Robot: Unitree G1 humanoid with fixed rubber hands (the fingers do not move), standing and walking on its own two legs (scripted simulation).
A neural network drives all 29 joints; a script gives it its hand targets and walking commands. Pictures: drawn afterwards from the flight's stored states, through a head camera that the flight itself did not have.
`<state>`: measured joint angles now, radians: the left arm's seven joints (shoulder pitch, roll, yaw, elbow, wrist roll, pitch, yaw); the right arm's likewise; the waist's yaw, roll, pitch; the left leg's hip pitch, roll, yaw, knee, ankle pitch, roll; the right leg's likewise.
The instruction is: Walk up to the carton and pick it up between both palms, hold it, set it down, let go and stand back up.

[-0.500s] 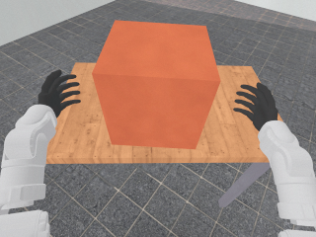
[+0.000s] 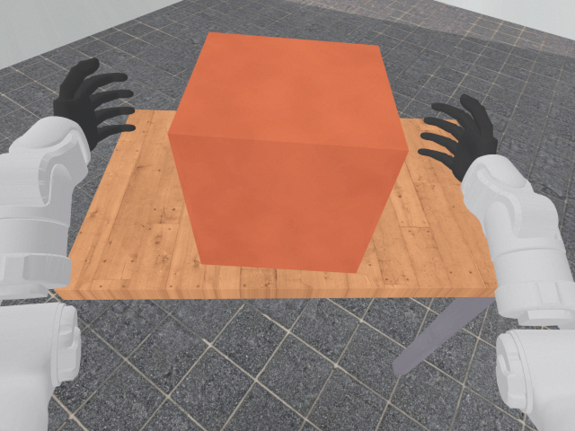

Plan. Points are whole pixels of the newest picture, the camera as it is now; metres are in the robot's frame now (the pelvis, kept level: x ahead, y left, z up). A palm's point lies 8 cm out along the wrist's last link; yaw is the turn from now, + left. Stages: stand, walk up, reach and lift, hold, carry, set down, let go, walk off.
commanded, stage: reach and lift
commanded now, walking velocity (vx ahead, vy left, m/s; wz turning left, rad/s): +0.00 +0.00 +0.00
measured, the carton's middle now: (286, 159) +0.51 -0.01 +0.07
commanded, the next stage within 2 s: none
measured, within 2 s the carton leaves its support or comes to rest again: neither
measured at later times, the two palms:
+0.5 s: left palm (80, 64) +0.46 +0.24 +0.26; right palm (485, 95) +0.44 -0.25 +0.25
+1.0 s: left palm (110, 119) +0.47 +0.24 +0.18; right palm (443, 144) +0.45 -0.23 +0.17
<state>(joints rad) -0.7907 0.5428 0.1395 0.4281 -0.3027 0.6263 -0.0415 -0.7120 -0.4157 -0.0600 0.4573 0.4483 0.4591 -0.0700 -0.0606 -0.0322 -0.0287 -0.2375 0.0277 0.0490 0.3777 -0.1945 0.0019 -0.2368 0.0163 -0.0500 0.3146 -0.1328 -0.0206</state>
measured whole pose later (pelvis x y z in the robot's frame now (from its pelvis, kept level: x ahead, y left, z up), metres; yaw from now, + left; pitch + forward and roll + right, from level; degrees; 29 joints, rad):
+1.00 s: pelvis +0.00 +0.00 +0.00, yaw +1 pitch +11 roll -1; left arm -1.09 0.52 -0.05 0.97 -0.33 0.35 -0.03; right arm -0.98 -0.41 0.00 0.90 0.41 0.28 -0.05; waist -0.05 -0.01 -0.09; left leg -0.41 0.03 0.03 0.39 -0.17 0.00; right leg -0.39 0.02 -0.07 0.30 -0.10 -0.02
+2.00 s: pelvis -0.01 -0.01 -0.01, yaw +0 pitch +17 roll -1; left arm -1.14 0.36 -0.09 1.32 -0.27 -0.05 -0.01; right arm -1.06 -0.24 0.02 1.20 0.36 0.01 -0.10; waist -0.07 -0.03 -0.19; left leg -0.60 0.04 0.03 0.49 -0.19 -0.01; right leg -0.59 0.02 -0.07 0.42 -0.13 -0.03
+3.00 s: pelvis +0.00 +0.00 -0.01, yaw +0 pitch +17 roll +0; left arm -1.13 0.30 0.03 1.34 -0.21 -0.10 0.03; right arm -1.02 -0.21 -0.10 1.12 0.21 0.02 -0.14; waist -0.04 -0.01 -0.18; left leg -0.55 0.02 0.04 0.44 -0.18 0.00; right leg -0.56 0.01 -0.06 0.39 -0.13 -0.02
